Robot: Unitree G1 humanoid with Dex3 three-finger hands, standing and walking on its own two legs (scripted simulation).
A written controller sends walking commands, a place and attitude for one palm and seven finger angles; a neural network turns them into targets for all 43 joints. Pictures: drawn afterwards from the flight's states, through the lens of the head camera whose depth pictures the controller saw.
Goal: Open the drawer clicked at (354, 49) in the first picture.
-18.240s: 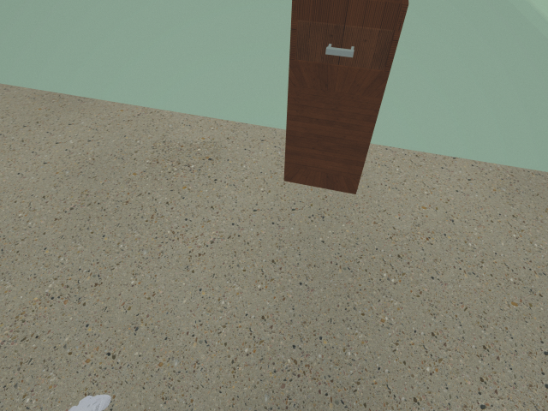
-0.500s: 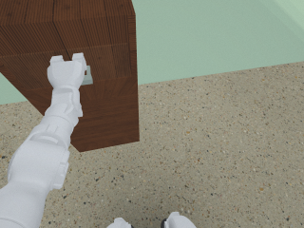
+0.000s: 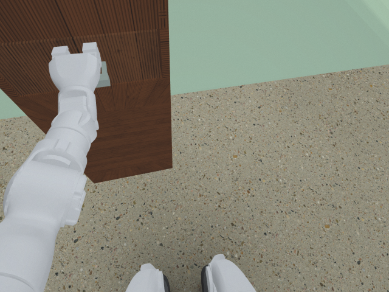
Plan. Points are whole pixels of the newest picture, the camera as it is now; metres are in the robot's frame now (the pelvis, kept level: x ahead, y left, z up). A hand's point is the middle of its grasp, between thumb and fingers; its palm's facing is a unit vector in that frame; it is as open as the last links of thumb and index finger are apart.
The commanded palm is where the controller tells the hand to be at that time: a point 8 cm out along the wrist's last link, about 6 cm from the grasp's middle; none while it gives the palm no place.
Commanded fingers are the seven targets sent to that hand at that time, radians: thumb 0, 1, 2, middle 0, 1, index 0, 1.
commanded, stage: lower the fingers behind the handle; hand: left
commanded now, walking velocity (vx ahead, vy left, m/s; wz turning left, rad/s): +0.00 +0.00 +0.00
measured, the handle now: (85, 75) +0.59 +0.18 +0.03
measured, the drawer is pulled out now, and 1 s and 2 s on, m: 0.00 0.00 0.00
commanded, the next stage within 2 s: lift the fingers back up to retry in 0.20 s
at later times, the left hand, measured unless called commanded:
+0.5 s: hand (85, 89) +0.54 +0.18 +0.04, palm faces -0.04 +0.00 -1.00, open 13.9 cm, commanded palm +0.53 +0.16 +0.09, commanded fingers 0.00 -0.50 0.30 -0.30 -1.20 -0.30 -1.20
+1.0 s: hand (81, 69) +0.54 +0.17 +0.09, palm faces -0.02 -0.02 -1.00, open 13.8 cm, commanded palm +0.52 +0.16 +0.14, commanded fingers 0.00 -0.50 0.30 -0.30 -1.20 -0.30 -1.20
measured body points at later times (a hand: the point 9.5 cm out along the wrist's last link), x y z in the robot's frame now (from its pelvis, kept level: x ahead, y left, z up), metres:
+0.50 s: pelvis -0.01 +0.00 +0.00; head +0.13 +0.00 +0.43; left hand +0.54 +0.17 +0.09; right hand -0.03 -0.27 -0.12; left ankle +0.02 +0.08 -0.67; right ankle +0.03 -0.12 -0.67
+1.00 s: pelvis +0.04 -0.01 +0.04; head +0.13 -0.03 +0.48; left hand +0.54 +0.16 +0.15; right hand +0.05 -0.27 -0.10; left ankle +0.02 +0.08 -0.67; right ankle +0.03 -0.12 -0.67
